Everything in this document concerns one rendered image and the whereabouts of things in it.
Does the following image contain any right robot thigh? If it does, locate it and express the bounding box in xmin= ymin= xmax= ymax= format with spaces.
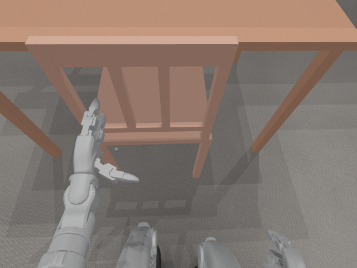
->
xmin=197 ymin=240 xmax=241 ymax=268

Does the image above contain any robot right hand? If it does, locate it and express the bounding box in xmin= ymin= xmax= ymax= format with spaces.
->
xmin=264 ymin=229 xmax=306 ymax=268

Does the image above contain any left robot shin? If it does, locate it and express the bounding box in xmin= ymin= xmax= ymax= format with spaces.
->
xmin=138 ymin=222 xmax=156 ymax=268

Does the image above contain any robot left forearm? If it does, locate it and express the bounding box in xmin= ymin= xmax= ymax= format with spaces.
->
xmin=37 ymin=173 xmax=100 ymax=268

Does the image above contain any robot left hand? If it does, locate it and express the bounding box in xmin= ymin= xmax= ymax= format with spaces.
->
xmin=73 ymin=98 xmax=139 ymax=184

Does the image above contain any table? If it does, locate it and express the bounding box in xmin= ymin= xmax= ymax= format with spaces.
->
xmin=0 ymin=0 xmax=357 ymax=157

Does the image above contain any chair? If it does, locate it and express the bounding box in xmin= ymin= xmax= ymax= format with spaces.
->
xmin=25 ymin=36 xmax=239 ymax=179

